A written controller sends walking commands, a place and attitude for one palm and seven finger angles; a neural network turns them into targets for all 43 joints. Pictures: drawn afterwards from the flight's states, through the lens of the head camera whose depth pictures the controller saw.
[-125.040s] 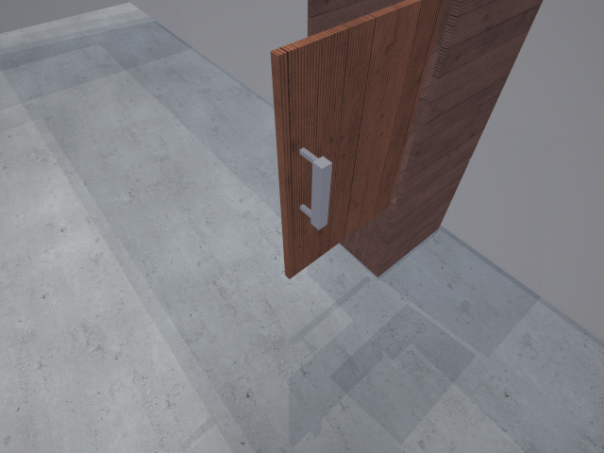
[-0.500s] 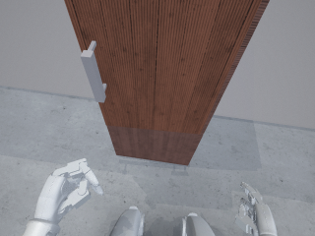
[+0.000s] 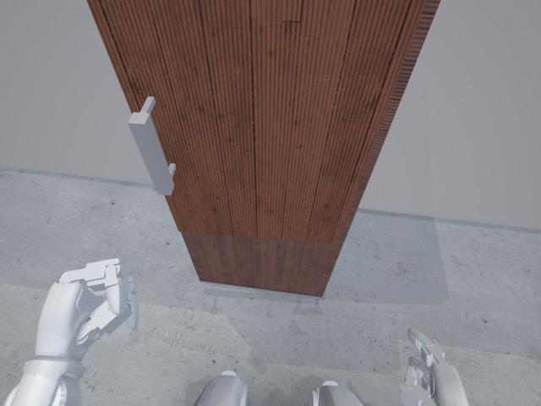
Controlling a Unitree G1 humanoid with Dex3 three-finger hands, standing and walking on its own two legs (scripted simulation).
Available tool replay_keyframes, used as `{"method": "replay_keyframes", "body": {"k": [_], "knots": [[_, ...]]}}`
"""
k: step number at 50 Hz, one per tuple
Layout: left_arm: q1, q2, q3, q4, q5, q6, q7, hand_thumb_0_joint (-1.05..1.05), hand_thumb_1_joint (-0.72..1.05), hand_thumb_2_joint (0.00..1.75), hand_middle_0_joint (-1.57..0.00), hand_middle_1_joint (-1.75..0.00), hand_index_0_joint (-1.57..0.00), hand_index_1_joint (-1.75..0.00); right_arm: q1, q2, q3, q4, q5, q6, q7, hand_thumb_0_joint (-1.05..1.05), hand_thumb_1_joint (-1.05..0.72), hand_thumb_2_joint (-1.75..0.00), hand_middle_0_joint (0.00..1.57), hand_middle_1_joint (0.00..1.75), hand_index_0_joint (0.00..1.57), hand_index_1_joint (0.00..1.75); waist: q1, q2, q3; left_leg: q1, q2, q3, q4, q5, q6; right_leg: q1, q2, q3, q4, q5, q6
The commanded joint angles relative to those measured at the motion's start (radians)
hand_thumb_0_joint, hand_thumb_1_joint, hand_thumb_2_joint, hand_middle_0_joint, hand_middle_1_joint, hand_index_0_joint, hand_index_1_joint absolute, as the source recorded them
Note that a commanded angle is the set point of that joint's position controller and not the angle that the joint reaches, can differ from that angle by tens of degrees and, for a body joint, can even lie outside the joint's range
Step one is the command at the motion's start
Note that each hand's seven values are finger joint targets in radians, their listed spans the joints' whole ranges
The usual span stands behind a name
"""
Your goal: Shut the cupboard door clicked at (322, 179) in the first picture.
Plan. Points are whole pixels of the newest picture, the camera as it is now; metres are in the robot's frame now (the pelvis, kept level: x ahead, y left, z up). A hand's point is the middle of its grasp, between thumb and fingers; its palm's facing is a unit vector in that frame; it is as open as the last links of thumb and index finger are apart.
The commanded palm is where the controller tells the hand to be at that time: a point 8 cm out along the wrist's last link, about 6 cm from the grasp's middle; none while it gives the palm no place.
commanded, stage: raise the hand and make a fist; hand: left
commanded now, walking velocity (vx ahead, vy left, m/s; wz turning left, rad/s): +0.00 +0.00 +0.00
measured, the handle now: (158, 148) +0.50 +0.23 +0.07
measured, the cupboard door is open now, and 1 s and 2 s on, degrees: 3 3 3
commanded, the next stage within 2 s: bring the fist close to the handle in 0.32 s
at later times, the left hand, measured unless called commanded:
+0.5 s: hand (140, 320) +0.22 +0.18 +0.06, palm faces -0.05 -1.00 -0.04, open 3.1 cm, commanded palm +0.22 +0.24 +0.06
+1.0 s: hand (154, 240) +0.32 +0.19 +0.07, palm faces -0.01 -1.00 -0.05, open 3.1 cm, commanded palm +0.31 +0.24 +0.06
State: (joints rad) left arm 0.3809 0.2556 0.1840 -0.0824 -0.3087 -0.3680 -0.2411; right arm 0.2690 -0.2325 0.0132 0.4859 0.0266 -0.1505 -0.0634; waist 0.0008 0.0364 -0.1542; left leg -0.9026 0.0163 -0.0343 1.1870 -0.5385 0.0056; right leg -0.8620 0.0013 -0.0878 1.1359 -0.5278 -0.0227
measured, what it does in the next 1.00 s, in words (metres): stands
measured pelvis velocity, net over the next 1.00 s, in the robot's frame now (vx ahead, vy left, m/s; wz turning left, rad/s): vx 0.00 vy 0.00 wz -0.01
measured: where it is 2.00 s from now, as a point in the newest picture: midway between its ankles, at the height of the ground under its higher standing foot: outside the picture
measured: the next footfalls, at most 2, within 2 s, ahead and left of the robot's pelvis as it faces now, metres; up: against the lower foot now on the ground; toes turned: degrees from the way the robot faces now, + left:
none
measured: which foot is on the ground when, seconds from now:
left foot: down 0.00-1.00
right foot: down 0.00-1.00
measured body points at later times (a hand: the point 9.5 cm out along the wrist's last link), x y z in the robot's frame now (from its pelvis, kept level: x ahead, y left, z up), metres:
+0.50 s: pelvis +0.00 +0.00 +0.00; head +0.05 +0.00 +0.45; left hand +0.22 +0.24 +0.06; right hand +0.18 -0.24 -0.07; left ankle +0.02 +0.11 -0.65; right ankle +0.02 -0.11 -0.65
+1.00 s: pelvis +0.00 +0.00 +0.01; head +0.06 +0.00 +0.45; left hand +0.32 +0.24 +0.07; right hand +0.13 -0.25 -0.09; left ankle +0.02 +0.11 -0.65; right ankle +0.02 -0.11 -0.65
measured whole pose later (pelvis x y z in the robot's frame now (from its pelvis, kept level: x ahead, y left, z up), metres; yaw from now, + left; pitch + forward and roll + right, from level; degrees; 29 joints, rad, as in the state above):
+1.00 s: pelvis +0.00 +0.00 +0.01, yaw +0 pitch +15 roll -1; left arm -0.08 0.27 0.20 0.34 -0.25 -0.35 -0.23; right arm 0.28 -0.26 0.01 0.56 0.03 -0.12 -0.06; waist -0.02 0.04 -0.14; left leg -0.89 0.01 -0.01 1.13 -0.50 0.01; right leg -0.87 0.00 -0.06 1.10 -0.50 -0.02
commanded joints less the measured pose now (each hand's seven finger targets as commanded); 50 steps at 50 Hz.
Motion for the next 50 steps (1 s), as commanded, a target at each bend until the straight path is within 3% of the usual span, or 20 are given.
{"method": "replay_keyframes", "body": {"k": [1,4,7,8,9,11,12,15,19,23,26,28,31,35,36,38,40,44,48,50], "knots": [[0.014,0.062,-0.016,-0.097,0.007,-0.007,-0.04,0.0,0.9,0.9,-1.3,-1.5,-1.3,-1.5,-0.032,-0.143,-0.057,-0.168,0.006,-0.045,-0.001,0.0,-0.9,-0.9,0.2,0.3,0.2,0.3,-0.024,-0.034,-0.134,0.104,-0.02,-0.009,-0.193,0.22,0.015,0.15,0.015,0.06,-0.2,0.188,0.004],[-0.029,0.121,0.03,-0.138,0.004,-0.01,-0.05,0.0,0.9,0.9,-1.3,-1.5,-1.3,-1.5,-0.031,-0.146,-0.058,-0.175,0.003,-0.048,-0.008,0.0,-0.9,-0.9,0.2,0.3,0.2,0.3,-0.015,-0.035,-0.181,0.107,-0.023,-0.005,-0.183,0.239,0.02,0.182,0.008,0.079,-0.199,0.208,0.004],[-0.063,0.14,0.079,-0.192,-0.014,-0.064,-0.03,0.0,0.9,0.9,-1.3,-1.5,-1.3,-1.5,-0.039,-0.132,-0.055,-0.172,-0.004,-0.052,-0.01,0.0,-0.9,-0.9,0.2,0.3,0.2,0.3,0.001,-0.032,-0.209,0.118,-0.022,-0.004,-0.177,0.265,0.015,0.197,0.011,0.078,-0.179,0.241,0.001],[-0.077,0.164,0.106,-0.224,-0.018,-0.089,-0.016,0.0,0.9,0.9,-1.3,-1.5,-1.3,-1.5,-0.043,-0.13,-0.056,-0.167,-0.006,-0.054,-0.011,0.0,-0.9,-0.9,0.2,0.3,0.2,0.3,0.012,-0.003,-0.224,0.123,-0.023,-0.006,-0.175,0.281,0.014,0.202,0.016,0.073,-0.164,0.253,-0.005],[-0.069,0.156,0.111,-0.225,-0.019,-0.107,-0.005,0.0,0.9,0.9,-1.3,-1.5,-1.3,-1.5,-0.047,-0.124,-0.054,-0.165,-0.009,-0.056,-0.008,0.0,-0.9,-0.9,0.2,0.3,0.2,0.3,0.02,0.013,-0.237,0.133,-0.023,-0.005,-0.179,0.287,0.011,0.202,0.015,0.069,-0.154,0.259,-0.007],[-0.049,0.119,0.083,-0.206,-0.015,-0.13,0.005,0.0,0.9,0.9,-1.3,-1.5,-1.3,-1.5,-0.045,-0.122,-0.055,-0.157,-0.01,-0.054,-0.003,0.0,-0.9,-0.9,0.2,0.3,0.2,0.3,0.011,0.024,-0.229,0.145,-0.022,-0.003,-0.176,0.293,0.009,0.174,0.017,0.057,-0.143,0.268,-0.006],[-0.035,0.104,0.068,-0.184,-0.013,-0.129,0.003,0.0,0.9,0.9,-1.3,-1.5,-1.3,-1.5,-0.045,-0.123,-0.056,-0.152,-0.009,-0.052,0.001,0.0,-0.9,-0.9,0.2,0.3,0.2,0.3,0.007,0.037,-0.215,0.142,-0.023,-0.001,-0.175,0.284,0.008,0.166,0.017,0.058,-0.146,0.262,-0.006],[-0.005,0.068,0.011,-0.12,-0.002,-0.089,-0.028,0.0,0.9,0.9,-1.3,-1.5,-1.3,-1.5,-0.039,-0.138,-0.061,-0.156,-0.003,-0.041,0.005,0.0,-0.9,-0.9,0.2,0.3,0.2,0.3,-0.013,-0.009,-0.183,0.121,-0.021,-0.003,-0.183,0.24,0.011,0.148,0.016,0.055,-0.167,0.215,0.0],[-0.028,0.105,0.018,-0.129,0.001,-0.034,-0.06,0.0,0.9,0.9,-1.3,-1.5,-1.3,-1.5,-0.035,-0.148,-0.06,-0.175,0.004,-0.034,-0.001,0.0,-0.9,-0.9,0.2,0.3,0.2,0.3,-0.014,-0.028,-0.185,0.118,-0.024,-0.007,-0.195,0.229,0.018,0.172,0.013,0.065,-0.19,0.2,0.0],[-0.144,0.17,0.102,-0.185,-0.016,-0.073,-0.029,0.0,0.9,0.9,-1.3,-1.5,-1.3,-1.5,-0.043,-0.14,-0.053,-0.165,-0.004,-0.037,-0.015,0.0,-0.9,-0.9,0.2,0.3,0.2,0.3,-0.011,-0.025,-0.19,0.104,-0.021,-0.009,-0.176,0.221,0.017,0.163,0.019,0.071,-0.178,0.179,-0.003],[-0.266,0.123,0.062,-0.149,-0.004,-0.118,-0.001,0.0,0.9,0.9,-1.3,-1.5,-1.3,-1.5,-0.054,-0.134,-0.045,-0.138,-0.007,-0.05,-0.013,0.0,-0.9,-0.9,0.2,0.3,0.2,0.3,-0.026,0.033,-0.166,0.116,-0.019,-0.021,-0.176,0.165,0.01,0.081,0.022,0.055,-0.159,0.112,-0.008],[-0.319,0.102,0.026,-0.105,0.004,-0.118,0.0,0.0,0.9,0.9,-1.3,-1.5,-1.3,-1.5,-0.051,-0.142,-0.044,-0.125,-0.008,-0.056,-0.013,0.0,-0.9,-0.9,0.2,0.3,0.2,0.3,-0.042,0.019,-0.161,0.109,-0.019,-0.028,-0.174,0.143,0.015,0.064,0.024,0.055,-0.162,0.093,-0.008],[-0.347,0.095,-0.009,-0.01,0.027,-0.066,-0.024,0.0,0.9,0.9,-1.3,-1.5,-1.3,-1.5,-0.04,-0.156,-0.046,-0.118,0.0,-0.051,-0.012,0.0,-0.9,-0.9,0.2,0.3,0.2,0.3,-0.041,0.016,-0.187,0.112,-0.019,-0.024,-0.195,0.121,0.015,0.08,0.017,0.059,-0.177,0.083,-0.005],[-0.412,0.139,0.019,0.021,0.035,0.016,-0.033,0.0,0.9,0.9,-1.3,-1.5,-1.3,-1.5,-0.034,-0.161,-0.046,-0.125,0.006,-0.039,-0.014,0.0,-0.9,-0.9,0.2,0.3,0.2,0.3,-0.025,0.021,-0.246,0.144,-0.02,-0.016,-0.219,0.168,0.018,0.145,0.012,0.064,-0.194,0.137,-0.002],[-0.454,0.165,0.056,0.035,0.031,0.024,-0.024,0.0,0.9,0.9,-1.3,-1.5,-1.3,-1.5,-0.032,-0.161,-0.046,-0.118,0.005,-0.035,-0.016,0.0,-0.9,-0.9,0.2,0.3,0.2,0.3,-0.024,-0.006,-0.251,0.142,-0.019,-0.017,-0.221,0.18,0.017,0.158,0.013,0.064,-0.195,0.15,-0.001],[-0.473,0.204,0.12,0.037,0.018,0.018,0.002,0.0,0.9,0.9,-1.3,-1.5,-1.3,-1.5,-0.033,-0.158,-0.044,-0.118,0.001,-0.03,-0.017,0.0,-0.9,-0.9,0.2,0.3,0.2,0.3,-0.006,-0.014,-0.273,0.139,-0.02,-0.013,-0.223,0.21,0.016,0.197,0.016,0.065,-0.192,0.176,-0.004],[-0.537,0.2,0.142,0.068,0.015,-0.007,0.025,0.0,0.9,0.9,-1.3,-1.5,-1.3,-1.5,-0.039,-0.148,-0.043,-0.103,0.0,-0.025,-0.015,0.0,-0.9,-0.9,0.2,0.3,0.2,0.3,-0.007,-0.013,-0.274,0.139,-0.019,-0.005,-0.22,0.232,0.013,0.205,0.012,0.07,-0.188,0.208,-0.002],[-0.572,0.14,0.079,0.17,0.035,-0.05,0.033,0.0,0.9,0.9,-1.3,-1.5,-1.3,-1.5,-0.029,-0.15,-0.045,-0.08,-0.004,-0.022,-0.002,0.0,-0.9,-0.9,0.2,0.3,0.2,0.3,-0.021,-0.001,-0.235,0.145,-0.017,-0.003,-0.226,0.232,0.01,0.17,0.012,0.063,-0.186,0.215,-0.004],[-0.643,0.11,0.012,0.266,0.057,-0.041,-0.008,0.0,0.9,0.9,-1.3,-1.5,-1.3,-1.5,0.008,-0.169,-0.054,-0.065,0.001,-0.013,0.004,0.0,-0.9,-0.9,0.2,0.3,0.2,0.3,-0.052,-0.018,-0.229,0.161,-0.013,-0.007,-0.225,0.251,0.015,0.149,0.014,0.06,-0.189,0.249,-0.003],[-0.717,0.143,0.04,0.301,0.054,-0.031,-0.02,0.0,0.9,0.9,-1.3,-1.5,-1.3,-1.5,0.009,-0.176,-0.057,-0.056,0.004,-0.007,0.0,0.0,-0.9,-0.9,0.2,0.3,0.2,0.3,-0.054,-0.031,-0.231,0.151,-0.012,-0.005,-0.229,0.216,0.014,0.145,0.009,0.066,-0.2,0.219,0.0]]}}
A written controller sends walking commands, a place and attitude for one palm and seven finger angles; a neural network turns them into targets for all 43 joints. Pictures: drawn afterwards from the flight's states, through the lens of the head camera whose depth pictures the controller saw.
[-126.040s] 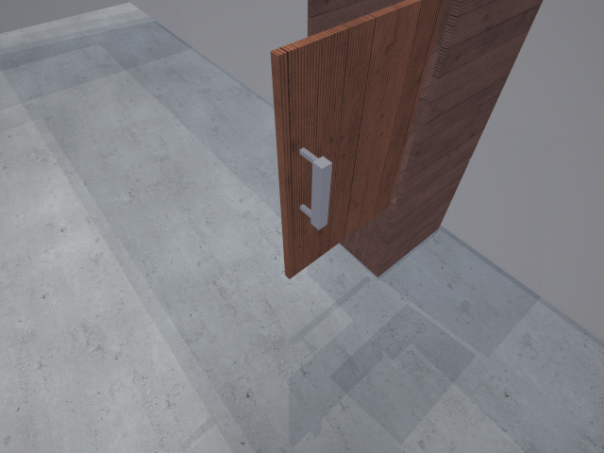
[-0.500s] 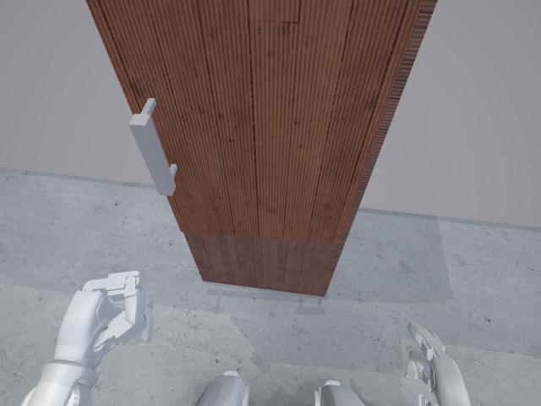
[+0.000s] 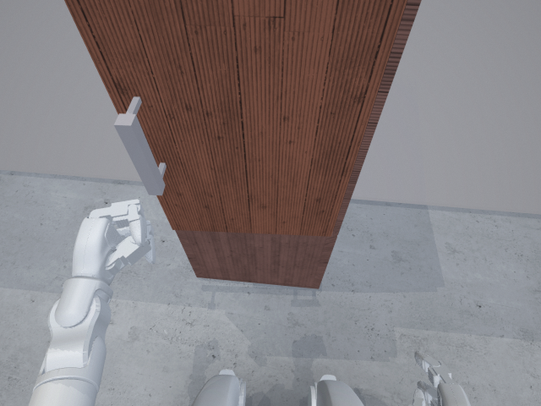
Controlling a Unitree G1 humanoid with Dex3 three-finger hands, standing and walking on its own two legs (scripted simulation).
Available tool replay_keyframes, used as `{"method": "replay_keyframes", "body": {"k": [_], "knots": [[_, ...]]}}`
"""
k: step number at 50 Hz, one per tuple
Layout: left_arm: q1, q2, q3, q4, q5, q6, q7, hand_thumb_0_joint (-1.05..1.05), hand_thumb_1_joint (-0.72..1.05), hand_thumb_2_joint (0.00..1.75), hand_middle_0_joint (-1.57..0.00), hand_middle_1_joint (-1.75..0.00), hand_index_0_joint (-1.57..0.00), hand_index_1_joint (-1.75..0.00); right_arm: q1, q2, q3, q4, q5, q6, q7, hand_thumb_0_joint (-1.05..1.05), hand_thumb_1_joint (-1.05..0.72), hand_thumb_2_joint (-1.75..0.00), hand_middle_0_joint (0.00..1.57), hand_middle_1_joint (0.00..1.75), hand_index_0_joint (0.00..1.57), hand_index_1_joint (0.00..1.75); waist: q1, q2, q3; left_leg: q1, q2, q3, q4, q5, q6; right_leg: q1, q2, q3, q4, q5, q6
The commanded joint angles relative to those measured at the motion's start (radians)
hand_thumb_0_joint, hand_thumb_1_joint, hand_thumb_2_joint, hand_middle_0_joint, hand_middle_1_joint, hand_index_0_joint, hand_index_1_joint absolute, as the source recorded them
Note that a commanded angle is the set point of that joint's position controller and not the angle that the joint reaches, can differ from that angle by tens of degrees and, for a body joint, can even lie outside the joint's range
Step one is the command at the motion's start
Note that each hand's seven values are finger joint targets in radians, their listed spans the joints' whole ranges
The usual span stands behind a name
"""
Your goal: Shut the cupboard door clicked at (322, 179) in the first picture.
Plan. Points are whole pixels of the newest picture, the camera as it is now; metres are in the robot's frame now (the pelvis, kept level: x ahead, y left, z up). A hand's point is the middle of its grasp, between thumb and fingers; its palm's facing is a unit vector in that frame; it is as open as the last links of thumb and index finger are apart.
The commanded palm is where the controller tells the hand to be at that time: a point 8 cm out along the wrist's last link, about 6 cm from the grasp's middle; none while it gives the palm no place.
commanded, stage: bring the fist close to the handle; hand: left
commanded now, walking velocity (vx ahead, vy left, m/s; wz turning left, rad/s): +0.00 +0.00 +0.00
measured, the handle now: (146, 149) +0.50 +0.23 +0.06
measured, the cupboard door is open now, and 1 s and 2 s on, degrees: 3 3 0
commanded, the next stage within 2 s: push the door shut along its arc in 0.82 s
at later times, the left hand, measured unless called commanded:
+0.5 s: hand (154, 197) +0.41 +0.20 +0.05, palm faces +0.01 -1.00 +0.00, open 3.1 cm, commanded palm +0.38 +0.25 +0.06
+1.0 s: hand (157, 201) +0.40 +0.19 +0.06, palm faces -0.03 -1.00 -0.02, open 3.1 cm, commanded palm +0.39 +0.24 +0.06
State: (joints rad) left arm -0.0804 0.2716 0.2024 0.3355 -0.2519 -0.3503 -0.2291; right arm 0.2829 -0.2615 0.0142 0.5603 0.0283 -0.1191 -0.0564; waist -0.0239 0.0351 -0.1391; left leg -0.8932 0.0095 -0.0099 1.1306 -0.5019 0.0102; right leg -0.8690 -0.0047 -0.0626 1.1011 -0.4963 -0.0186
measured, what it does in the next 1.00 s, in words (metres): stands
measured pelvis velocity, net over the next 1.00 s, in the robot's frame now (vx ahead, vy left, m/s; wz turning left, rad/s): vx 0.00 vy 0.01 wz -0.01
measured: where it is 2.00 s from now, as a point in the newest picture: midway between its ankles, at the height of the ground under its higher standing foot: outside the picture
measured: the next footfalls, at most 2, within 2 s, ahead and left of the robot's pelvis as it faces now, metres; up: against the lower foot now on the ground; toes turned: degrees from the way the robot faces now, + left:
none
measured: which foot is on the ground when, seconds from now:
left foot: down 0.00-1.00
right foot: down 0.00-1.00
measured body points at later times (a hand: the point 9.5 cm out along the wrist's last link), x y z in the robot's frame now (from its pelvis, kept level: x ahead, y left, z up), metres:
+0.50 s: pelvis +0.00 +0.00 +0.00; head +0.10 +0.00 +0.44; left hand +0.40 +0.25 +0.06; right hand +0.10 -0.27 -0.11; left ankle +0.03 +0.11 -0.65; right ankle +0.02 -0.11 -0.65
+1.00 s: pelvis +0.00 +0.01 +0.00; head +0.08 +0.01 +0.44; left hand +0.40 +0.25 +0.06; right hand +0.10 -0.25 -0.11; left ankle +0.03 +0.11 -0.65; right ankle +0.02 -0.11 -0.65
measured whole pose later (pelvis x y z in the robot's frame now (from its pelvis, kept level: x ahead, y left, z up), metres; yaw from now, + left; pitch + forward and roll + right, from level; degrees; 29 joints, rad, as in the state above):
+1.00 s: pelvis +0.00 +0.01 +0.00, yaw -1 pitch +17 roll -2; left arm -0.46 0.32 0.27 0.78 -0.21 -0.42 -0.28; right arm 0.28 -0.26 0.01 0.60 0.03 -0.04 -0.04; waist -0.06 0.02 -0.13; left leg -0.93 0.01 0.00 1.12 -0.48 0.02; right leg -0.91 0.00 -0.05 1.08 -0.47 -0.01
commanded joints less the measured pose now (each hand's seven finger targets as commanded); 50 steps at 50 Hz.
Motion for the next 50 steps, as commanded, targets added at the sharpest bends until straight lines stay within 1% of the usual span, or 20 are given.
{"method": "replay_keyframes", "body": {"k": [1,2,5,9,12,18,21,24,25,30,31,33,34,36,39,40,41,44,45,50], "knots": [[-0.289,0.152,0.046,-0.106,-0.006,-0.05,-0.032,0.0,0.9,0.9,-1.3,-1.5,-1.3,-1.5,-0.005,-0.147,-0.059,-0.124,0.003,-0.034,-0.01,0.0,-0.9,-0.9,0.2,0.3,0.2,0.3,-0.024,-0.025,-0.26,0.141,-0.007,-0.028,-0.172,0.182,0.01,0.164,0.015,0.046,-0.165,0.19,-0.005],[-0.319,0.16,0.06,-0.105,-0.01,-0.056,-0.031,0.0,0.9,0.9,-1.3,-1.5,-1.3,-1.5,-0.006,-0.146,-0.059,-0.125,0.003,-0.032,-0.012,0.0,-0.9,-0.9,0.2,0.3,0.2,0.3,-0.024,-0.038,-0.271,0.149,-0.006,-0.027,-0.172,0.19,0.011,0.17,0.015,0.047,-0.165,0.199,-0.005],[-0.409,0.201,0.105,-0.121,-0.014,-0.091,-0.009,0.0,0.9,0.9,-1.3,-1.5,-1.3,-1.5,-0.012,-0.138,-0.056,-0.114,-0.001,-0.03,-0.014,0.0,-0.9,-0.9,0.2,0.3,0.2,0.3,-0.006,0.019,-0.332,0.177,-0.008,-0.025,-0.169,0.234,0.008,0.192,0.013,0.051,-0.147,0.239,-0.009],[-0.475,0.235,0.131,-0.048,0.01,-0.128,0.016,0.0,0.9,0.9,-1.3,-1.5,-1.3,-1.5,-0.001,-0.134,-0.055,-0.088,-0.008,-0.02,-0.012,0.0,-0.9,-0.9,0.2,0.3,0.2,0.3,-0.009,0.028,-0.364,0.18,-0.004,-0.024,-0.158,0.271,0.006,0.191,0.016,0.052,-0.127,0.279,-0.008],[-0.492,0.208,0.098,0.067,0.024,-0.109,0.0,0.0,0.9,0.9,-1.3,-1.5,-1.3,-1.5,0.018,-0.139,-0.057,-0.076,-0.005,-0.006,-0.004,0.0,-0.9,-0.9,0.2,0.3,0.2,0.3,-0.026,0.01,-0.332,0.159,-0.004,-0.018,-0.162,0.251,0.006,0.184,0.016,0.055,-0.143,0.275,-0.004],[-0.607,0.261,0.145,0.222,0.001,-0.062,-0.06,0.0,0.9,0.9,-1.3,-1.5,-1.3,-1.5,0.055,-0.153,-0.057,-0.071,0.003,0.021,-0.011,0.0,-0.9,-0.9,0.2,0.3,0.2,0.3,-0.045,-0.048,-0.319,0.109,-0.007,-0.012,-0.147,0.258,0.015,0.209,0.015,0.068,-0.162,0.309,0.0],[-0.72,0.287,0.164,0.223,-0.001,-0.098,-0.071,0.0,0.9,0.9,-1.3,-1.5,-1.3,-1.5,0.057,-0.15,-0.058,-0.059,0.002,0.025,-0.012,0.0,-0.9,-0.9,0.2,0.3,0.2,0.3,-0.045,-0.01,-0.358,0.126,-0.005,-0.015,-0.137,0.264,0.013,0.199,0.014,0.072,-0.147,0.312,-0.003],[-0.692,0.301,0.179,0.204,0.002,-0.14,-0.073,0.0,0.9,0.9,-1.3,-1.5,-1.3,-1.5,0.065,-0.15,-0.063,-0.057,-0.004,0.023,-0.004,0.0,-0.9,-0.9,0.2,0.3,0.2,0.3,-0.024,0.036,-0.424,0.18,-0.002,-0.019,-0.132,0.322,0.008,0.199,0.018,0.066,-0.128,0.354,-0.009],[-0.675,0.275,0.155,0.201,0.007,-0.147,-0.077,0.0,0.9,0.9,-1.3,-1.5,-1.3,-1.5,0.069,-0.148,-0.065,-0.057,-0.005,0.025,0.001,0.0,-0.9,-0.9,0.2,0.3,0.2,0.3,-0.026,0.05,-0.444,0.202,-0.002,-0.019,-0.132,0.339,0.007,0.19,0.02,0.063,-0.123,0.363,-0.008],[-0.61,0.295,0.177,0.247,0.012,-0.121,-0.079,0.0,0.9,0.9,-1.3,-1.5,-1.3,-1.5,0.083,-0.155,-0.071,-0.061,-0.001,0.047,0.01,0.0,-0.9,-0.9,0.2,0.3,0.2,0.3,-0.02,0.002,-0.4,0.16,-0.001,-0.016,-0.15,0.331,0.009,0.211,0.022,0.058,-0.135,0.364,-0.006],[-0.605,0.268,0.157,0.239,0.008,-0.113,-0.078,0.0,0.9,0.9,-1.3,-1.5,-1.3,-1.5,0.081,-0.152,-0.071,-0.07,0.002,0.051,0.012,0.0,-0.9,-0.9,0.2,0.3,0.2,0.3,-0.026,-0.007,-0.381,0.164,-0.001,-0.014,-0.16,0.324,0.01,0.208,0.023,0.055,-0.145,0.359,-0.005],[-0.632,0.265,0.158,0.203,0.0,-0.114,-0.07,0.0,0.9,0.9,-1.3,-1.5,-1.3,-1.5,0.08,-0.152,-0.071,-0.077,0.001,0.051,0.009,0.0,-0.9,-0.9,0.2,0.3,0.2,0.3,-0.031,0.0,-0.384,0.172,-0.004,-0.013,-0.16,0.317,0.013,0.207,0.025,0.054,-0.151,0.346,-0.005],[-0.634,0.299,0.187,0.192,0.0,-0.121,-0.062,0.0,0.9,0.9,-1.3,-1.5,-1.3,-1.5,0.075,-0.155,-0.072,-0.072,0.001,0.054,0.009,0.0,-0.9,-0.9,0.2,0.3,0.2,0.3,-0.021,0.001,-0.392,0.171,-0.002,-0.014,-0.164,0.306,0.011,0.213,0.023,0.058,-0.151,0.337,-0.005],[-0.612,0.262,0.161,0.157,0.0,-0.138,-0.052,0.0,0.9,0.9,-1.3,-1.5,-1.3,-1.5,0.072,-0.147,-0.071,-0.078,-0.001,0.053,0.011,0.0,-0.9,-0.9,0.2,0.3,0.2,0.3,-0.022,0.009,-0.401,0.196,-0.001,-0.014,-0.169,0.317,0.01,0.212,0.025,0.053,-0.151,0.342,-0.006],[-0.673,0.271,0.155,0.159,0.014,-0.166,-0.04,0.0,0.9,0.9,-1.3,-1.5,-1.3,-1.5,0.069,-0.15,-0.071,-0.06,-0.004,0.05,0.008,0.0,-0.9,-0.9,0.2,0.3,0.2,0.3,-0.043,0.018,-0.37,0.198,0.003,-0.024,-0.166,0.287,0.008,0.166,0.027,0.05,-0.147,0.304,-0.006],[-0.647,0.239,0.132,0.188,0.017,-0.164,-0.04,0.0,0.9,0.9,-1.3,-1.5,-1.3,-1.5,0.069,-0.146,-0.069,-0.061,-0.004,0.051,0.01,0.0,-0.9,-0.9,0.2,0.3,0.2,0.3,-0.043,0.011,-0.344,0.192,0.002,-0.024,-0.172,0.268,0.008,0.158,0.028,0.047,-0.154,0.284,-0.006],[-0.66,0.261,0.145,0.198,0.02,-0.167,-0.04,0.0,0.9,0.9,-1.3,-1.5,-1.3,-1.5,0.068,-0.152,-0.069,-0.06,-0.004,0.052,0.009,0.0,-0.9,-0.9,0.2,0.3,0.2,0.3,-0.042,0.006,-0.333,0.188,0.004,-0.028,-0.177,0.246,0.006,0.145,0.027,0.045,-0.155,0.261,-0.008],[-0.703,0.214,0.09,0.228,0.03,-0.154,-0.044,0.0,0.9,0.9,-1.3,-1.5,-1.3,-1.5,0.065,-0.152,-0.067,-0.055,-0.003,0.049,0.006,0.0,-0.9,-0.9,0.2,0.3,0.2,0.3,-0.06,0.029,-0.321,0.203,0.002,-0.035,-0.18,0.208,0.006,0.103,0.026,0.042,-0.163,0.216,-0.008],[-0.707,0.226,0.099,0.243,0.032,-0.147,-0.045,0.0,0.9,0.9,-1.3,-1.5,-1.3,-1.5,0.067,-0.155,-0.068,-0.052,-0.002,0.05,0.006,0.0,-0.9,-0.9,0.2,0.3,0.2,0.3,-0.058,0.034,-0.311,0.207,0.005,-0.04,-0.183,0.208,0.004,0.095,0.026,0.038,-0.163,0.213,-0.011],[-0.805,0.246,0.092,0.243,0.037,-0.146,-0.055,0.0,0.9,0.9,-1.3,-1.5,-1.3,-1.5,0.066,-0.157,-0.064,-0.049,-0.002,0.051,0.0,0.0,-0.9,-0.9,0.2,0.3,0.2,0.3,-0.069,0.036,-0.364,0.235,0.005,-0.05,-0.172,0.233,0.004,0.091,0.024,0.038,-0.152,0.229,-0.011]]}}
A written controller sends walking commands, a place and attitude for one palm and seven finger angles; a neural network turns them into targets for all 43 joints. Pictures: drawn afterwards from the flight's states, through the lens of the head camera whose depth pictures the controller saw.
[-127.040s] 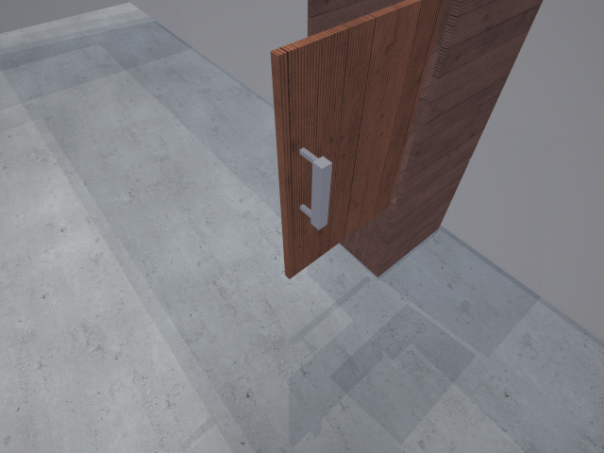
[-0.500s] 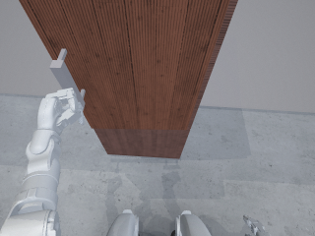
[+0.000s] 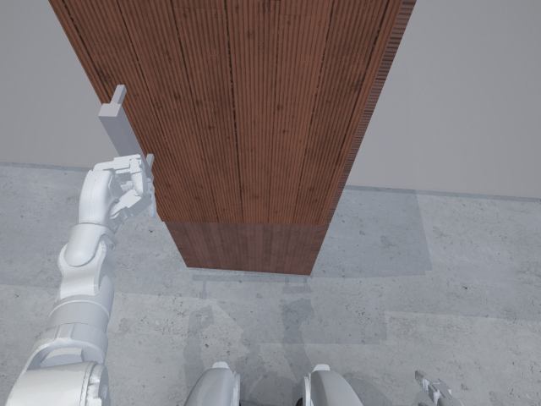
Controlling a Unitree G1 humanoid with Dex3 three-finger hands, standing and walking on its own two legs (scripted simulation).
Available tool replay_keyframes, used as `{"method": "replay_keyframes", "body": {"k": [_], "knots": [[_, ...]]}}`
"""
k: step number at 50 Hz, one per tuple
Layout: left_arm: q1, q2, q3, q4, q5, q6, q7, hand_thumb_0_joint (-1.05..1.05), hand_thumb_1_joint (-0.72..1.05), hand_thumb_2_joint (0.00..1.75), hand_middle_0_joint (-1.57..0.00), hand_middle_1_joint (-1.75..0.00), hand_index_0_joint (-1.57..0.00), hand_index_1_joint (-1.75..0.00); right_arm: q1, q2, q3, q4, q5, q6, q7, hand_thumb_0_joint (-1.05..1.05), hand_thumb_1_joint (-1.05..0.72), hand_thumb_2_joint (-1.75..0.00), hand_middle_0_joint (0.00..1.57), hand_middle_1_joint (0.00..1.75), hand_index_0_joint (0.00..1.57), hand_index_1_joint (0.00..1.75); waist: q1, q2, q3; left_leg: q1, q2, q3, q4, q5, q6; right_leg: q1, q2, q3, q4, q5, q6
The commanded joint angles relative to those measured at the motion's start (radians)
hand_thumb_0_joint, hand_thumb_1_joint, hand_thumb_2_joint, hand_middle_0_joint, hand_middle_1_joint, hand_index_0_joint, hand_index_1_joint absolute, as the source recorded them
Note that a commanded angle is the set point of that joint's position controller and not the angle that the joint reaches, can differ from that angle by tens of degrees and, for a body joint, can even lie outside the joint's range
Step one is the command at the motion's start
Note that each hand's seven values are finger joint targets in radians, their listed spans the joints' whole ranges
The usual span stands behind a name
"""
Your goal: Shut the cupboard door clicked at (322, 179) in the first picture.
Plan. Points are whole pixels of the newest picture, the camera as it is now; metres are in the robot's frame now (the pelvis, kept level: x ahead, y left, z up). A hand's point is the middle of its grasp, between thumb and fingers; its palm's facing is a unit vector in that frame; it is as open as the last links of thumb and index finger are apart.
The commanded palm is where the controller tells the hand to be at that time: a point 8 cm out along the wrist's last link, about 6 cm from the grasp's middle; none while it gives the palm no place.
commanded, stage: push the door shut along its arc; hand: left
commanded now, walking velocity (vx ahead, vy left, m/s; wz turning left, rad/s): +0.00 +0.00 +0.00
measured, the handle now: (133, 140) +0.50 +0.23 +0.06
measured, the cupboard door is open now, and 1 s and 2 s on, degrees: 3 0 0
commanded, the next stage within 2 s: pull the fist back off the door in 0.76 s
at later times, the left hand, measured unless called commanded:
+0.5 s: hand (150, 170) +0.44 +0.19 +0.06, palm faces -0.12 -0.99 -0.04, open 3.2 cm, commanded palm +0.46 +0.22 +0.06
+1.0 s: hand (153, 167) +0.45 +0.19 +0.06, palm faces +0.00 -1.00 +0.00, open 3.4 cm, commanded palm +0.47 +0.21 +0.06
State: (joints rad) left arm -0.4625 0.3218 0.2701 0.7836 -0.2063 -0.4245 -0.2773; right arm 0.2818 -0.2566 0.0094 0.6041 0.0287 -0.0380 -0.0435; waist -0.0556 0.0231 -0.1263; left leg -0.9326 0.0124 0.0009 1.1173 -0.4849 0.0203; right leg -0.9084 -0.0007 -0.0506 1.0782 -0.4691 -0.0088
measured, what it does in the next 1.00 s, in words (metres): stands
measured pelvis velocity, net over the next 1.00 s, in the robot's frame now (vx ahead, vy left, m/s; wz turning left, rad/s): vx -0.05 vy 0.00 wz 0.03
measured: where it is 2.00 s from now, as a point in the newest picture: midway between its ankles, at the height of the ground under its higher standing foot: outside the picture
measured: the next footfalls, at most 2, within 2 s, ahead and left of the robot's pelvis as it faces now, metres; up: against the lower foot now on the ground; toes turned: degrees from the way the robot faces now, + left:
none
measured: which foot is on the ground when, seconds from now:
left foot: down 0.00-1.00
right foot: down 0.00-1.00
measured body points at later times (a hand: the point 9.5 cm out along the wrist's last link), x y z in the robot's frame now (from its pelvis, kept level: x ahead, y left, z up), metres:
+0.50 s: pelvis -0.01 +0.00 -0.02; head +0.10 +0.01 +0.42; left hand +0.44 +0.25 +0.06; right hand +0.05 -0.28 -0.13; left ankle +0.03 +0.10 -0.66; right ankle +0.03 -0.12 -0.66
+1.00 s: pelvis -0.05 +0.00 -0.03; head +0.07 +0.03 +0.40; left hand +0.44 +0.24 +0.06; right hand +0.02 -0.27 -0.14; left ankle +0.03 +0.10 -0.66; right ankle +0.03 -0.12 -0.66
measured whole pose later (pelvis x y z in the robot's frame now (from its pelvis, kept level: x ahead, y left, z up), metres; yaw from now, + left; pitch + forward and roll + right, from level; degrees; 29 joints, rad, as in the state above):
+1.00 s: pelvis -0.05 +0.00 -0.03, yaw +1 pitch +22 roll -4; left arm -0.93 0.44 0.23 1.12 -0.16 -0.37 -0.21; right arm 0.33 -0.28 0.04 0.68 0.01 -0.14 -0.06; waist -0.11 0.02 -0.13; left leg -1.19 -0.01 -0.05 1.24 -0.43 0.02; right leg -1.13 -0.02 -0.10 1.18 -0.43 -0.01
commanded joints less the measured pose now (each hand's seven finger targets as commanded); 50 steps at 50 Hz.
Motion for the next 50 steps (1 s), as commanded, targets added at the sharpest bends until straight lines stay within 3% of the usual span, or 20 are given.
{"method": "replay_keyframes", "body": {"k": [1,2,4,10,12,14,15,18,21,24,26,30,32,34,37,39,43,44,46,50], "knots": [[-0.453,0.212,0.037,-0.184,-0.011,-0.074,-0.01,0.0,0.9,0.9,-1.3,-1.5,-1.3,-1.5,0.066,-0.162,-0.057,-0.084,-0.003,-0.031,-0.014,0.0,-0.9,-0.9,0.2,0.3,0.2,0.3,-0.04,0.041,-0.365,0.26,0.002,-0.061,-0.155,0.195,-0.006,0.127,0.02,0.029,-0.133,0.187,-0.019],[-0.458,0.257,0.073,-0.16,-0.005,-0.076,-0.01,0.0,0.9,0.9,-1.3,-1.5,-1.3,-1.5,0.07,-0.167,-0.056,-0.082,-0.004,-0.029,-0.016,0.0,-0.9,-0.9,0.2,0.3,0.2,0.3,-0.033,0.021,-0.366,0.24,0.002,-0.062,-0.153,0.189,-0.005,0.138,0.02,0.03,-0.128,0.182,-0.02],[-0.504,0.271,0.076,-0.137,-0.003,-0.085,-0.017,0.0,0.9,0.9,-1.3,-1.5,-1.3,-1.5,0.07,-0.167,-0.051,-0.076,-0.005,-0.03,-0.019,0.0,-0.9,-0.9,0.2,0.3,0.2,0.3,-0.038,0.037,-0.38,0.239,0.0,-0.064,-0.144,0.195,-0.004,0.13,0.019,0.033,-0.12,0.186,-0.021],[-0.598,0.25,0.021,0.005,0.019,-0.06,-0.066,0.0,0.9,0.9,-1.3,-1.5,-1.3,-1.5,0.097,-0.172,-0.048,-0.061,-0.003,-0.024,-0.013,0.0,-0.9,-0.9,0.2,0.3,0.2,0.3,-0.066,0.08,-0.37,0.242,0.004,-0.073,-0.127,0.212,-0.006,0.064,0.021,0.028,-0.107,0.187,-0.025],[-0.649,0.243,0.011,0.028,0.017,-0.05,-0.079,0.0,0.9,0.9,-1.3,-1.5,-1.3,-1.5,0.108,-0.177,-0.051,-0.059,-0.002,-0.023,-0.012,0.0,-0.9,-0.9,0.2,0.3,0.2,0.3,-0.082,0.062,-0.374,0.229,0.004,-0.074,-0.117,0.194,-0.001,0.049,0.021,0.03,-0.11,0.173,-0.022],[-0.708,0.275,0.026,0.042,0.015,-0.054,-0.089,0.0,0.9,0.9,-1.3,-1.5,-1.3,-1.5,0.12,-0.185,-0.052,-0.048,-0.001,-0.024,-0.015,0.0,-0.9,-0.9,0.2,0.3,0.2,0.3,-0.091,0.061,-0.399,0.231,0.006,-0.081,-0.109,0.198,0.001,0.037,0.021,0.032,-0.103,0.171,-0.023],[-0.713,0.243,-0.003,0.048,0.018,-0.052,-0.097,0.0,0.9,0.9,-1.3,-1.5,-1.3,-1.5,0.124,-0.183,-0.054,-0.048,-0.001,-0.024,-0.014,0.0,-0.9,-0.9,0.2,0.3,0.2,0.3,-0.099,0.064,-0.406,0.244,0.005,-0.082,-0.104,0.203,0.002,0.023,0.022,0.028,-0.102,0.171,-0.024],[-0.744,0.259,0.007,0.055,0.01,-0.055,-0.119,0.0,0.9,0.9,-1.3,-1.5,-1.3,-1.5,0.147,-0.187,-0.056,-0.039,-0.004,-0.025,-0.012,0.0,-0.9,-0.9,0.2,0.3,0.2,0.3,-0.105,0.062,-0.45,0.25,0.002,-0.082,-0.084,0.248,0.007,0.031,0.025,0.031,-0.092,0.206,-0.025],[-0.841,0.263,-0.021,0.086,0.018,-0.043,-0.137,0.0,0.9,0.9,-1.3,-1.5,-1.3,-1.5,0.149,-0.19,-0.053,-0.018,0.002,-0.021,-0.018,0.0,-0.9,-0.9,0.2,0.3,0.2,0.3,-0.141,0.036,-0.406,0.2,0.006,-0.082,-0.075,0.173,0.014,-0.005,0.024,0.04,-0.107,0.152,-0.017],[-0.923,0.258,-0.045,0.1,0.022,-0.036,-0.14,0.0,0.9,0.9,-1.3,-1.5,-1.3,-1.5,0.155,-0.195,-0.051,-0.004,0.004,-0.03,-0.023,0.0,-0.9,-0.9,0.2,0.3,0.2,0.3,-0.162,0.061,-0.39,0.191,0.003,-0.087,-0.072,0.112,0.016,-0.052,0.025,0.04,-0.111,0.096,-0.018],[-0.962,0.287,-0.04,0.106,0.028,-0.03,-0.142,0.0,0.9,0.9,-1.3,-1.5,-1.3,-1.5,0.16,-0.199,-0.047,0.002,0.003,-0.035,-0.027,0.0,-0.9,-0.9,0.2,0.3,0.2,0.3,-0.168,0.071,-0.397,0.169,0.002,-0.091,-0.066,0.082,0.017,-0.062,0.024,0.042,-0.106,0.073,-0.02],[-1.024,0.268,-0.084,0.12,0.034,-0.021,-0.154,0.0,0.9,0.9,-1.3,-1.5,-1.3,-1.5,0.158,-0.201,-0.039,0.014,0.005,-0.054,-0.032,0.0,-0.9,-0.9,0.2,0.3,0.2,0.3,-0.183,0.139,-0.396,0.186,0.001,-0.101,-0.066,0.023,0.015,-0.122,0.025,0.036,-0.1,0.028,-0.026],[-1.038,0.271,-0.091,0.145,0.032,-0.005,-0.156,0.0,0.9,0.9,-1.3,-1.5,-1.3,-1.5,0.155,-0.207,-0.033,0.018,0.007,-0.064,-0.035,0.0,-0.9,-0.9,0.2,0.3,0.2,0.3,-0.192,0.125,-0.369,0.16,0.004,-0.107,-0.074,-0.044,0.016,-0.143,0.026,0.036,-0.105,-0.011,-0.025],[-1.081,0.298,-0.084,0.111,0.025,-0.008,-0.163,0.0,0.9,0.9,-1.3,-1.5,-1.3,-1.5,0.154,-0.212,-0.03,0.017,0.009,-0.08,-0.041,0.0,-0.9,-0.9,0.2,0.3,0.2,0.3,-0.192,0.142,-0.415,0.155,0.004,-0.104,-0.068,-0.055,0.019,-0.128,0.024,0.045,-0.103,-0.024,-0.023],[-1.095,0.273,-0.112,0.116,0.025,0.009,-0.171,0.0,0.9,0.9,-1.3,-1.5,-1.3,-1.5,0.148,-0.213,-0.025,0.021,0.013,-0.1,-0.045,0.0,-0.9,-0.9,0.2,0.3,0.2,0.3,-0.203,0.159,-0.407,0.152,0.006,-0.105,-0.072,-0.102,0.019,-0.156,0.025,0.042,-0.103,-0.05,-0.024],[-1.1,0.293,-0.098,0.129,0.019,0.014,-0.169,0.0,0.9,0.9,-1.3,-1.5,-1.3,-1.5,0.15,-0.219,-0.021,0.021,0.014,-0.112,-0.047,0.0,-0.9,-0.9,0.2,0.3,0.2,0.3,-0.2,0.162,-0.403,0.145,0.01,-0.115,-0.081,-0.13,0.016,-0.172,0.024,0.04,-0.095,-0.061,-0.024],[-1.102,0.281,-0.1,0.122,0.021,0.025,-0.152,0.0,0.9,0.9,-1.3,-1.5,-1.3,-1.5,0.155,-0.222,-0.019,0.019,0.01,-0.133,-0.047,0.0,-0.9,-0.9,0.2,0.3,0.2,0.3,-0.207,0.161,-0.391,0.159,0.012,-0.133,-0.098,-0.168,0.015,-0.204,0.026,0.024,-0.086,-0.069,-0.026],[-1.11,0.292,0.052,0.135,-0.051,0.037,-0.016,0.0,0.9,0.9,-1.3,-1.5,-1.3,-1.5,0.151,-0.212,-0.024,0.006,-0.004,-0.132,-0.052,0.0,-0.9,-0.9,0.2,0.3,0.2,0.3,-0.153,0.164,-0.395,0.128,0.011,-0.156,-0.125,-0.205,0.002,-0.204,0.016,0.021,-0.079,-0.063,-0.021],[-1.054,0.192,-0.008,0.147,-0.02,0.045,0.1,0.0,0.9,0.9,-1.3,-1.5,-1.3,-1.5,0.152,-0.205,-0.026,0.002,-0.014,-0.133,-0.034,0.0,-0.9,-0.9,0.2,0.3,0.2,0.3,-0.174,0.141,-0.383,0.156,0.011,-0.176,-0.149,-0.245,-0.005,-0.232,0.015,0.004,-0.073,-0.066,-0.013],[-1.065,0.208,-0.034,0.147,0.07,0.021,0.184,0.0,0.9,0.9,-1.3,-1.5,-1.3,-1.5,0.18,-0.211,-0.035,0.007,-0.034,-0.119,-0.011,0.0,-0.9,-0.9,0.2,0.3,0.2,0.3,-0.189,0.107,-0.388,0.154,0.003,-0.169,-0.145,-0.222,-0.005,-0.21,0.011,0.003,-0.078,-0.056,-0.012]]}}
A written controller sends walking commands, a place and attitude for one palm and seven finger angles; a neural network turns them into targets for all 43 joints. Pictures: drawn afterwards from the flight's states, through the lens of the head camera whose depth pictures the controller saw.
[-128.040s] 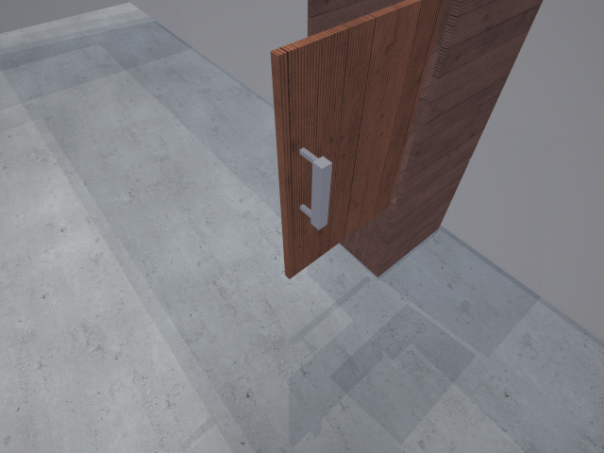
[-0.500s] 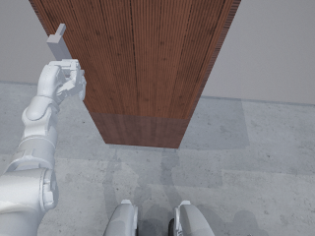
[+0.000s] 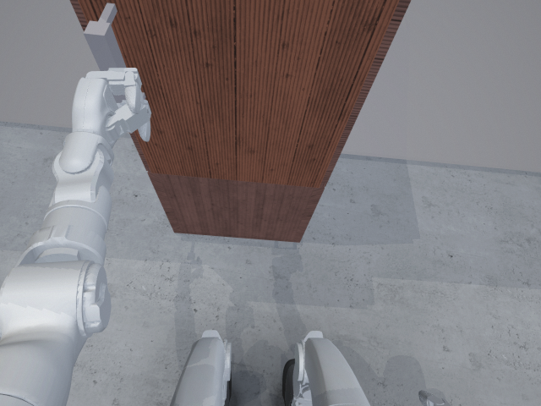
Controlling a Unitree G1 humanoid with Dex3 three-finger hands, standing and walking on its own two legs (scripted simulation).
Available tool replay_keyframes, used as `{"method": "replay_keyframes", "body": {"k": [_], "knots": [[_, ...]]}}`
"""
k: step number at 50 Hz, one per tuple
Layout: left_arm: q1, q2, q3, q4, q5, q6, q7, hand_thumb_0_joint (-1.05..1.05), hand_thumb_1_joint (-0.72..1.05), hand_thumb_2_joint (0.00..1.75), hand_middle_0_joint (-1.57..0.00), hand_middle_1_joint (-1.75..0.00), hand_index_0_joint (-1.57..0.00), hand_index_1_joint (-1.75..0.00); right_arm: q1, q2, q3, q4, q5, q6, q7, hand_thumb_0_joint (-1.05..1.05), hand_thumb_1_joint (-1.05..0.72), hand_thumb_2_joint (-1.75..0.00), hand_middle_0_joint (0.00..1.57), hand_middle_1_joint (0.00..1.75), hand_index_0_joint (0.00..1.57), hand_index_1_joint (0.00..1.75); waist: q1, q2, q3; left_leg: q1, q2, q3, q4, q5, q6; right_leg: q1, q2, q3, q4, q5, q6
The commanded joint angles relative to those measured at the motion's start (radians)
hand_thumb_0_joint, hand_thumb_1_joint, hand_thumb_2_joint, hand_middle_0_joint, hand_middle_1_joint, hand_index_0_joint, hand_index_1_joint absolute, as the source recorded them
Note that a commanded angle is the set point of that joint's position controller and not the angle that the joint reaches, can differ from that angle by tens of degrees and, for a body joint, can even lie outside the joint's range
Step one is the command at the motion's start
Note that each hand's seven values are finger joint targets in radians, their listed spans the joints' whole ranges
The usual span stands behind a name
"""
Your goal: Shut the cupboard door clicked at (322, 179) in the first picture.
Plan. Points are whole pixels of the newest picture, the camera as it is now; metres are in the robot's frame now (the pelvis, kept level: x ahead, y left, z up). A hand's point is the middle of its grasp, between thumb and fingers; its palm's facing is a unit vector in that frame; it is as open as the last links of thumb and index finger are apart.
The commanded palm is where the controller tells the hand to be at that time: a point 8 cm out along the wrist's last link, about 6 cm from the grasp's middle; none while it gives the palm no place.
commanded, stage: pull the fist back off the door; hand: left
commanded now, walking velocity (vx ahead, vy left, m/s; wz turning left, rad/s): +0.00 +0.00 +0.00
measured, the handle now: (123, 71) +0.58 +0.21 +0.09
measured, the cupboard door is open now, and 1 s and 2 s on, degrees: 0 0 0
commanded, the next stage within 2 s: draw the hand back to the body in 0.74 s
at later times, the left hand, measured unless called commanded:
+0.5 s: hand (170, 124) +0.49 +0.14 +0.08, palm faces +0.00 -1.00 -0.02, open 3.1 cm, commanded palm +0.45 +0.20 +0.09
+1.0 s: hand (152, 145) +0.44 +0.15 +0.10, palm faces -0.04 -1.00 -0.03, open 3.1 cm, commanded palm +0.40 +0.22 +0.11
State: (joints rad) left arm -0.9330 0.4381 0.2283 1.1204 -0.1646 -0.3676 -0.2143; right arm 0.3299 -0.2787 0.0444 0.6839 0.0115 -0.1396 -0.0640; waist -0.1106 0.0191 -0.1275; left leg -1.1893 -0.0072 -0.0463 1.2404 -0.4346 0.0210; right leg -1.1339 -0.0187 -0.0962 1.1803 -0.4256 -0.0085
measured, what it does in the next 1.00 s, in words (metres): shifts its weight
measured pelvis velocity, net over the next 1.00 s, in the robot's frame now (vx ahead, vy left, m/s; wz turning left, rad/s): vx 0.07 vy -0.01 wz -0.03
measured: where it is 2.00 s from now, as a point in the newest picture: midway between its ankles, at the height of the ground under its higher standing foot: outside the picture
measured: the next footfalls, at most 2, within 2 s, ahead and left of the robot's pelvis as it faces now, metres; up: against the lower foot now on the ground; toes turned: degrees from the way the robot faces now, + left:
none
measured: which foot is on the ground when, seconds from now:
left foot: down 0.00-1.00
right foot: down 0.00-1.00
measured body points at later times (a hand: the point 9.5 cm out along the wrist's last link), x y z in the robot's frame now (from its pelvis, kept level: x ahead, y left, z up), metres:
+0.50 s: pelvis +0.03 -0.01 +0.02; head +0.14 -0.01 +0.46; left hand +0.49 +0.19 +0.08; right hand +0.07 -0.28 -0.09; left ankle +0.08 +0.10 -0.62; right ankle +0.07 -0.12 -0.62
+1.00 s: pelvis +0.07 -0.01 +0.04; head +0.15 -0.02 +0.49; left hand +0.43 +0.21 +0.11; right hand +0.23 -0.27 -0.06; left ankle +0.08 +0.10 -0.62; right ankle +0.07 -0.12 -0.62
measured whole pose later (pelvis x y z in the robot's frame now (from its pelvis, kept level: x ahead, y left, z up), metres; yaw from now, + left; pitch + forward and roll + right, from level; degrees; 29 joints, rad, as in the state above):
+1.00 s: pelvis +0.07 -0.01 +0.04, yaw -1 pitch +16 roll -1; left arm -0.25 0.25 0.21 0.49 -0.21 -0.39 -0.22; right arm 0.20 -0.24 0.00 0.55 0.03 -0.03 -0.04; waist -0.03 0.03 -0.13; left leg -0.84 0.01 0.00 1.07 -0.50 0.01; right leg -0.82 0.01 -0.04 1.04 -0.49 -0.02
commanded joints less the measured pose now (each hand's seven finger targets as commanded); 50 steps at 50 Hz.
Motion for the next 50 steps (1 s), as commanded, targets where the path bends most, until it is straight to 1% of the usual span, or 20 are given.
{"method": "replay_keyframes", "body": {"k": [1,4,6,8,9,14,16,19,20,24,28,31,33,36,38,40,43,44,46,50], "knots": [[-0.6,0.094,-0.009,-0.194,0.054,-0.046,0.124,0.0,0.9,0.9,-1.3,-1.5,-1.3,-1.5,0.134,-0.19,-0.072,-0.073,-0.018,-0.012,0.014,0.0,-0.9,-0.9,0.2,0.3,0.2,0.3,-0.141,0.105,-0.389,0.41,0.022,-0.117,-0.264,-0.277,-0.004,0.017,0.029,0.052,-0.185,-0.108,-0.012],[-0.6,0.092,-0.04,-0.18,0.092,-0.07,0.109,0.0,0.9,0.9,-1.3,-1.5,-1.3,-1.5,0.138,-0.189,-0.071,-0.076,-0.023,-0.004,0.025,0.0,-0.9,-0.9,0.2,0.3,0.2,0.3,-0.144,0.116,-0.372,0.415,0.019,-0.109,-0.263,-0.266,-0.003,0.024,0.029,0.057,-0.194,-0.108,-0.017],[-0.583,0.117,-0.032,-0.176,0.104,-0.085,0.089,0.0,0.9,0.9,-1.3,-1.5,-1.3,-1.5,0.137,-0.191,-0.072,-0.079,-0.024,0.003,0.028,0.0,-0.9,-0.9,0.2,0.3,0.2,0.3,-0.131,0.125,-0.382,0.408,0.018,-0.107,-0.261,-0.261,-0.004,0.04,0.029,0.059,-0.191,-0.113,-0.022],[-0.565,0.092,-0.042,-0.189,0.091,-0.098,0.068,0.0,0.9,0.9,-1.3,-1.5,-1.3,-1.5,0.138,-0.187,-0.074,-0.086,-0.025,0.005,0.033,0.0,-0.9,-0.9,0.2,0.3,0.2,0.3,-0.128,0.122,-0.39,0.419,0.015,-0.1,-0.259,-0.243,0.001,0.057,0.031,0.062,-0.198,-0.104,-0.024],[-0.526,0.116,-0.016,-0.188,0.085,-0.103,0.057,0.0,0.9,0.9,-1.3,-1.5,-1.3,-1.5,0.133,-0.187,-0.076,-0.088,-0.022,0.009,0.034,0.0,-0.9,-0.9,0.2,0.3,0.2,0.3,-0.105,0.134,-0.4,0.416,0.017,-0.093,-0.261,-0.231,-0.003,0.08,0.03,0.066,-0.199,-0.104,-0.026],[-0.349,0.088,0.023,-0.225,0.005,-0.106,0.012,0.0,0.9,0.9,-1.3,-1.5,-1.3,-1.5,0.114,-0.178,-0.08,-0.118,-0.007,0.025,0.035,0.0,-0.9,-0.9,0.2,0.3,0.2,0.3,-0.047,0.1,-0.419,0.423,0.015,-0.068,-0.279,-0.165,-0.003,0.178,0.035,0.07,-0.221,-0.085,-0.028],[-0.28,0.104,0.058,-0.27,-0.008,-0.11,0.019,0.0,0.9,0.9,-1.3,-1.5,-1.3,-1.5,0.107,-0.171,-0.082,-0.131,-0.005,0.035,0.038,0.0,-0.9,-0.9,0.2,0.3,0.2,0.3,-0.02,0.09,-0.437,0.422,0.012,-0.048,-0.278,-0.11,-0.002,0.233,0.036,0.071,-0.225,-0.059,-0.026],[-0.134,0.201,0.164,-0.326,-0.002,-0.125,0.051,0.0,0.9,0.9,-1.3,-1.5,-1.3,-1.5,0.103,-0.162,-0.083,-0.158,-0.004,0.059,0.038,0.0,-0.9,-0.9,0.2,0.3,0.2,0.3,0.028,0.036,-0.457,0.383,0.009,-0.009,-0.267,0.015,0.005,0.357,0.038,0.086,-0.233,0.008,-0.022],[-0.089,0.176,0.15,-0.356,0.006,-0.13,0.059,0.0,0.9,0.9,-1.3,-1.5,-1.3,-1.5,0.099,-0.151,-0.084,-0.17,-0.004,0.067,0.041,0.0,-0.9,-0.9,0.2,0.3,0.2,0.3,0.035,0.033,-0.459,0.386,0.009,0.002,-0.267,0.044,0.006,0.383,0.039,0.089,-0.235,0.033,-0.019],[0.061,0.164,0.16,-0.479,0.012,-0.155,0.083,0.0,0.9,0.9,-1.3,-1.5,-1.3,-1.5,0.083,-0.136,-0.092,-0.196,-0.003,0.09,0.044,0.0,-0.9,-0.9,0.2,0.3,0.2,0.3,0.05,-0.006,-0.435,0.388,0.01,0.03,-0.272,0.133,0.01,0.474,0.041,0.102,-0.244,0.161,-0.012],[0.24,0.093,0.119,-0.632,-0.023,-0.164,0.052,0.0,0.9,0.9,-1.3,-1.5,-1.3,-1.5,0.071,-0.127,-0.103,-0.223,0.005,0.094,0.043,0.0,-0.9,-0.9,0.2,0.3,0.2,0.3,0.062,-0.002,-0.472,0.457,0.008,0.047,-0.277,0.262,0.011,0.566,0.045,0.103,-0.244,0.33,-0.012],[0.342,0.021,0.067,-0.664,-0.052,-0.146,0.01,0.0,0.9,0.9,-1.3,-1.5,-1.3,-1.5,0.055,-0.119,-0.105,-0.216,0.015,0.097,0.039,0.0,-0.9,-0.9,0.2,0.3,0.2,0.3,0.048,-0.001,-0.401,0.477,0.01,0.051,-0.29,0.287,0.007,0.551,0.043,0.096,-0.261,0.372,-0.006],[0.376,-0.03,0.022,-0.703,-0.07,-0.134,-0.015,0.0,0.9,0.9,-1.3,-1.5,-1.3,-1.5,0.046,-0.117,-0.106,-0.218,0.02,0.09,0.035,0.0,-0.9,-0.9,0.2,0.3,0.2,0.3,0.037,-0.004,-0.367,0.496,0.01,0.05,-0.286,0.299,0.01,0.535,0.043,0.093,-0.268,0.381,-0.005],[0.309,-0.049,-0.007,-0.709,-0.074,-0.129,-0.029,0.0,0.9,0.9,-1.3,-1.5,-1.3,-1.5,0.028,-0.116,-0.104,-0.195,0.018,0.084,0.025,0.0,-0.9,-0.9,0.2,0.3,0.2,0.3,0.015,0.003,-0.32,0.514,0.017,0.029,-0.282,0.288,0.003,0.467,0.038,0.082,-0.257,0.356,-0.005],[0.257,-0.053,-0.02,-0.76,-0.074,-0.14,-0.025,0.0,0.9,0.9,-1.3,-1.5,-1.3,-1.5,0.024,-0.114,-0.107,-0.188,0.016,0.073,0.019,0.0,-0.9,-0.9,0.2,0.3,0.2,0.3,0.013,0.053,-0.332,0.557,0.018,0.018,-0.265,0.333,0.001,0.437,0.038,0.077,-0.24,0.365,-0.011],[0.285,-0.05,-0.011,-0.778,-0.072,-0.151,-0.019,0.0,0.9,0.9,-1.3,-1.5,-1.3,-1.5,0.009,-0.113,-0.109,-0.18,0.01,0.066,0.019,0.0,-0.9,-0.9,0.2,0.3,0.2,0.3,0.031,0.067,-0.396,0.604,0.021,0.011,-0.254,0.388,-0.005,0.443,0.034,0.077,-0.224,0.395,-0.013],[0.289,-0.029,0.0,-0.772,-0.058,-0.153,-0.007,0.0,0.9,0.9,-1.3,-1.5,-1.3,-1.5,0.0,-0.113,-0.106,-0.181,0.007,0.066,0.018,0.0,-0.9,-0.9,0.2,0.3,0.2,0.3,0.036,0.049,-0.413,0.597,0.02,0.005,-0.246,0.406,-0.007,0.443,0.035,0.074,-0.207,0.398,-0.014],[0.31,0.002,0.032,-0.795,-0.055,-0.148,-0.001,0.0,0.9,0.9,-1.3,-1.5,-1.3,-1.5,-0.016,-0.112,-0.106,-0.189,0.007,0.068,0.02,0.0,-0.9,-0.9,0.2,0.3,0.2,0.3,0.063,0.081,-0.446,0.615,0.019,0.01,-0.257,0.407,-0.012,0.468,0.032,0.078,-0.208,0.401,-0.015],[0.412,0.053,0.082,-0.842,-0.058,-0.122,0.004,0.0,0.9,0.9,-1.3,-1.5,-1.3,-1.5,-0.036,-0.109,-0.1,-0.224,0.011,0.079,0.02,0.0,-0.9,-0.9,0.2,0.3,0.2,0.3,0.1,0.073,-0.485,0.634,0.015,0.017,-0.294,0.431,-0.012,0.563,0.034,0.079,-0.226,0.431,-0.018],[0.592,0.054,0.103,-0.945,-0.093,-0.041,-0.002,0.0,0.9,0.9,-1.3,-1.5,-1.3,-1.5,-0.06,-0.092,-0.088,-0.284,0.025,0.092,0.02,0.0,-0.9,-0.9,0.2,0.3,0.2,0.3,0.126,0.042,-0.468,0.639,0.008,0.04,-0.355,0.452,-0.004,0.702,0.04,0.078,-0.282,0.495,-0.011]]}}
